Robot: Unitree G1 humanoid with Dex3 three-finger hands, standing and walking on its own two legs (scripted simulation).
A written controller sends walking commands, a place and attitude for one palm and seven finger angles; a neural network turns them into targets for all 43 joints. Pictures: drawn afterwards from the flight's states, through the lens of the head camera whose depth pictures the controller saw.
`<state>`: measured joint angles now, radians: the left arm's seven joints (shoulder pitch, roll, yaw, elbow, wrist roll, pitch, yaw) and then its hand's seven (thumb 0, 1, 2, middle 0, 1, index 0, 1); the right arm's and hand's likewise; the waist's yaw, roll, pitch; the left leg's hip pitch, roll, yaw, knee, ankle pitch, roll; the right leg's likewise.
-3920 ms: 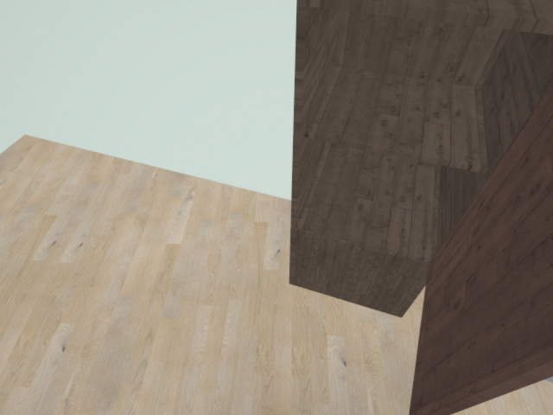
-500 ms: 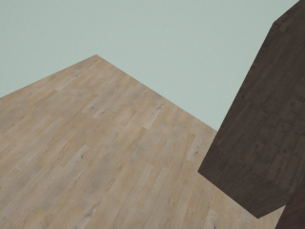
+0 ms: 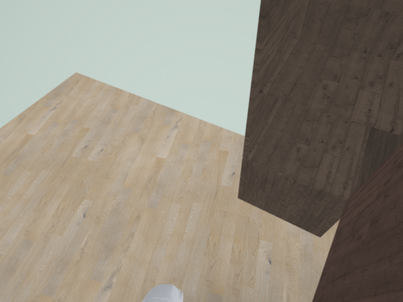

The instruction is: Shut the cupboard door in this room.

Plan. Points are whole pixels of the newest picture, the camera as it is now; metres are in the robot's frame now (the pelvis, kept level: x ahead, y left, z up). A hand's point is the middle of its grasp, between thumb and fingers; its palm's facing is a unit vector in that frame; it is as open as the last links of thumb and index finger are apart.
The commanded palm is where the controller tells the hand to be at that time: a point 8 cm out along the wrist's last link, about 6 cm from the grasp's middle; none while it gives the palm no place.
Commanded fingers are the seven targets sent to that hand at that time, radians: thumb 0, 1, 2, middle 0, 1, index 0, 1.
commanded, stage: stand and wait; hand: left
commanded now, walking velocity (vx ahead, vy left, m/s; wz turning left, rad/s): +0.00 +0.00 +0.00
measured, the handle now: out of the picture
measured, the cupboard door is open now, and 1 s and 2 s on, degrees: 87 87 87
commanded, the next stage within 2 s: turn or walk to find it in 0.40 s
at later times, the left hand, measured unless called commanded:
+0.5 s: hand out of the picture +0.05 +0.22 -0.18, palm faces +0.01 -0.98 -0.18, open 7.4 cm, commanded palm none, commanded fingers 0.00 0.90 0.90 -0.20 -0.30 -0.20 -0.30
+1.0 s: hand out of the picture +0.05 +0.23 -0.16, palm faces +0.16 -0.95 -0.28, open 7.4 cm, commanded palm none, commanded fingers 0.00 0.90 0.90 -0.20 -0.30 -0.20 -0.30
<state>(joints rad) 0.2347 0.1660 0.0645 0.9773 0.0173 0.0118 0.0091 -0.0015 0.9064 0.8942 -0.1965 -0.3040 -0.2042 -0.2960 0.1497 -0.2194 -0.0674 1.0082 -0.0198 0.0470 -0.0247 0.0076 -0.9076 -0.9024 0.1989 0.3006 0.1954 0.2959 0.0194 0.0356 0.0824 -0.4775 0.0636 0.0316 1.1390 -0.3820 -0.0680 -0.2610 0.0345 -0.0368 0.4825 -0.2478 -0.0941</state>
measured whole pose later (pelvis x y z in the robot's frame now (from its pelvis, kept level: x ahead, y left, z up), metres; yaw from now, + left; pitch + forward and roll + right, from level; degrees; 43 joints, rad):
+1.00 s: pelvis +0.03 +0.03 +0.00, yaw +7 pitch +1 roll +2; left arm 0.22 0.17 0.04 1.00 0.02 -0.01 0.04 0.00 0.91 0.89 -0.20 -0.30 -0.20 -0.30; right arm 0.22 -0.21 -0.06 1.03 -0.02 0.04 -0.01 0.01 -0.91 -0.90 0.20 0.30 0.20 0.30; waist 0.00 0.03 0.05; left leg -0.41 -0.05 -0.01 0.96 -0.46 -0.02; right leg -0.20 -0.03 -0.10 0.49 -0.32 -0.04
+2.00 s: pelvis +0.02 +0.06 +0.00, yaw -11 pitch +0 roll +0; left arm 0.21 0.20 0.06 0.95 0.03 0.03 0.00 0.00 0.90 0.89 -0.20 -0.30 -0.21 -0.30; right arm 0.14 -0.23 -0.05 0.96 -0.01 0.04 -0.02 0.01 -0.91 -0.90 0.20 0.30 0.19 0.30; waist 0.01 0.00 0.07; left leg -0.41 0.05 0.02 0.84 -0.41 -0.07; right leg -0.23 0.05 0.05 0.47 -0.24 -0.04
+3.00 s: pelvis +0.01 +0.05 -0.01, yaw -19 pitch +1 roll +1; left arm 0.22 0.17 0.06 1.01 0.03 0.02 0.01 0.00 0.91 0.89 -0.20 -0.30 -0.20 -0.30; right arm 0.19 -0.22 -0.06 1.00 -0.02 0.04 -0.04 0.01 -0.91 -0.90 0.20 0.30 0.20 0.30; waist 0.00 0.03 0.06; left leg -0.35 0.07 0.09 0.74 -0.43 -0.03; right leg -0.28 0.09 0.08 0.61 -0.35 -0.07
